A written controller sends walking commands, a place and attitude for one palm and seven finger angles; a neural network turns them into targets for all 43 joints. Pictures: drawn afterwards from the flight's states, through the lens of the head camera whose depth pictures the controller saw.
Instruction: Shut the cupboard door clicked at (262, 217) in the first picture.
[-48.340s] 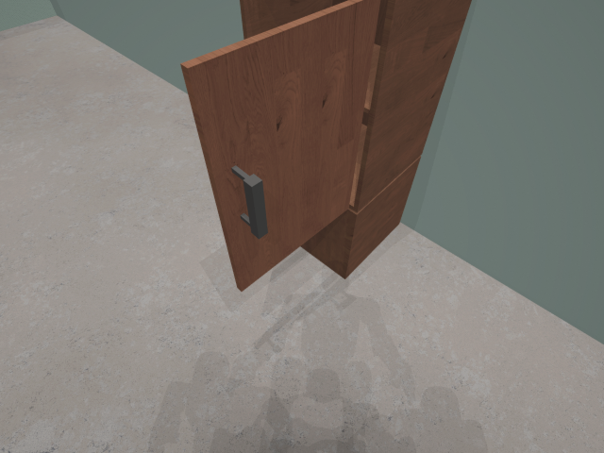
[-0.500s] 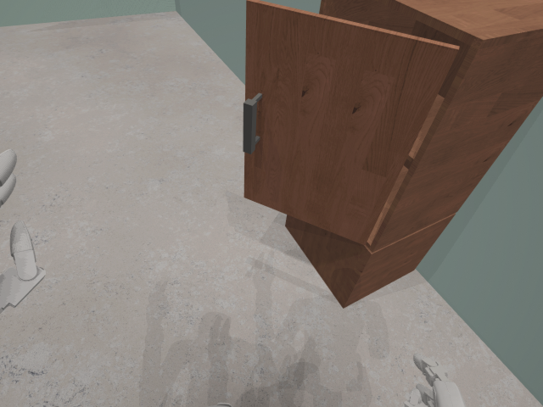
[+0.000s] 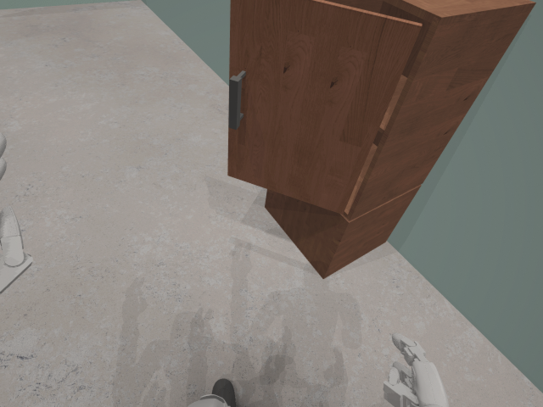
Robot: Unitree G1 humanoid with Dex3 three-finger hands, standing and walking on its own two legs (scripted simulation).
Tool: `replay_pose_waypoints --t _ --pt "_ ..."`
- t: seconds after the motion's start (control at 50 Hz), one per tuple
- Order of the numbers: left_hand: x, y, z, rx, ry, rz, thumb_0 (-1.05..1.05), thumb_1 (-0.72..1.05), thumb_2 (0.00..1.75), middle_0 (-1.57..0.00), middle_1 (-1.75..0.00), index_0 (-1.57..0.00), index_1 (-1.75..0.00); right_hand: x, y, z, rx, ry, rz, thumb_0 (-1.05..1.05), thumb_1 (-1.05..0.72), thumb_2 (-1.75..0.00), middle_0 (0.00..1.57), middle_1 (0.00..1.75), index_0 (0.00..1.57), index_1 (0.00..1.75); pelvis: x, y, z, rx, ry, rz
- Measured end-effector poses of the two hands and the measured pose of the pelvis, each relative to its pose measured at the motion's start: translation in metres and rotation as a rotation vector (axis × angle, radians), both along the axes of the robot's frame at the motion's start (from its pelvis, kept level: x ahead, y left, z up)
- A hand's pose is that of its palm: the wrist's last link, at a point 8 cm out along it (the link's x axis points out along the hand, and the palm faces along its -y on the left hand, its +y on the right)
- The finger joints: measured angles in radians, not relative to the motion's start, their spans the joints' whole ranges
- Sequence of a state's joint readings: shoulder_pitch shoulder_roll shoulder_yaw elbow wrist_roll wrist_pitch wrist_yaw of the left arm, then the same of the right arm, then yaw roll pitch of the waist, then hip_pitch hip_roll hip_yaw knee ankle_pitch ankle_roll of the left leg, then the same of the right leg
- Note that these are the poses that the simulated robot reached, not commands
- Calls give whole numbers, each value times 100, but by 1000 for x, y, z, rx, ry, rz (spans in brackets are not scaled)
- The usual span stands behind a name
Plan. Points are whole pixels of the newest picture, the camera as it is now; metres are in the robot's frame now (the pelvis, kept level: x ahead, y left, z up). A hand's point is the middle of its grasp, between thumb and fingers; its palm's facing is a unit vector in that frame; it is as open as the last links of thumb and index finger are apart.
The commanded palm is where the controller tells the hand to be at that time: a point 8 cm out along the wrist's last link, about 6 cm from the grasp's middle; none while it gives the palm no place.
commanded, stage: stop stepping back and stand still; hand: left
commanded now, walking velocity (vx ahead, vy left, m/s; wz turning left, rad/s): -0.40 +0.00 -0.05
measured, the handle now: (238, 100) +0.87 +0.09 -0.01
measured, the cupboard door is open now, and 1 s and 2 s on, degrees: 36 36 36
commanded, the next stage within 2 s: let the arm hang, fingers relaxed in 0.84 s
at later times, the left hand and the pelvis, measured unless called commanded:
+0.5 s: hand out of the picture +0.10 +0.31 +0.20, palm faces +0.39 -0.83 -0.39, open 7.4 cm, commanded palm +0.06 +0.34 +0.19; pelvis -0.11 +0.06 +0.01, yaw -6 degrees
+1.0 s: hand out of the picture +0.11 +0.34 +0.13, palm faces +0.33 -0.83 -0.44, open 7.4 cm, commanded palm none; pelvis -0.12 +0.09 +0.00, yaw -3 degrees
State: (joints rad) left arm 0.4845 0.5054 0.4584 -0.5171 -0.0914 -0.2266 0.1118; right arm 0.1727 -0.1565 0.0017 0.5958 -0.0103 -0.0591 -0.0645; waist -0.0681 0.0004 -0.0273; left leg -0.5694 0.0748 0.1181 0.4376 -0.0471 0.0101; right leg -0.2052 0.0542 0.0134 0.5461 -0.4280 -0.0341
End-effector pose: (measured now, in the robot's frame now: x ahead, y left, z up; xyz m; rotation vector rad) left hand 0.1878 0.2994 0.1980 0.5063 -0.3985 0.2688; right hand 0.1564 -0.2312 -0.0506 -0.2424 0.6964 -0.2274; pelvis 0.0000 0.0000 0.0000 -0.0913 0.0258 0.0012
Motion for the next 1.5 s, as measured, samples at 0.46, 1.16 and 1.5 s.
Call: replay_pose_waypoints --t 0.46,1.16,1.5 --pt "-123 35 20 18 5 -4 1 88 89 -22 -30 -22 -30 -157 48 -8 40 88 -43 1 -90 -89 21 30 20 30 -105 53 13 74 -41 -111" --pt "-176 2 -292 -382 1316 94 1 91 90 -20 -30 -19 -29 -188 70 -70 109 293 -5 1 -91 -90 20 30 20 30 -125 87 -3 104 -44 -55" --pt "-302 13 -320 -448 1730 297 -2 94 89 -20 -30 -20 -29 -299 88 -75 175 687 -140 0 -92 -90 20 30 20 30 -117 78 20 82 -62 -60"
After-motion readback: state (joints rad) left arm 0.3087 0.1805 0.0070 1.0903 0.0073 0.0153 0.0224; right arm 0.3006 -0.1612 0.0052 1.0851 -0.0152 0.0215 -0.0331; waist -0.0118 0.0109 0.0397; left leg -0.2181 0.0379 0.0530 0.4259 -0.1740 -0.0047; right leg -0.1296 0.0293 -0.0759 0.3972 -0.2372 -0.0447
